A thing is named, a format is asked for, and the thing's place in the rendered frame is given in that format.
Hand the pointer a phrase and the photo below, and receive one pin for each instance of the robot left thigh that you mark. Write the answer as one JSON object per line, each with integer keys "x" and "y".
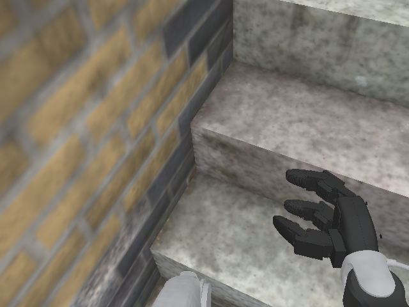
{"x": 184, "y": 291}

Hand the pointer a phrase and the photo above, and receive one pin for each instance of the robot right hand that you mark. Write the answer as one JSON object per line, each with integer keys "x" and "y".
{"x": 344, "y": 230}

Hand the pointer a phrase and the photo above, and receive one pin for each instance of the left robot shin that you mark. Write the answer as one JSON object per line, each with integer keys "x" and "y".
{"x": 188, "y": 273}

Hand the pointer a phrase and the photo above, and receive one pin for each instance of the right robot forearm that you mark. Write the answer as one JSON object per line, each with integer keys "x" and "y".
{"x": 369, "y": 282}

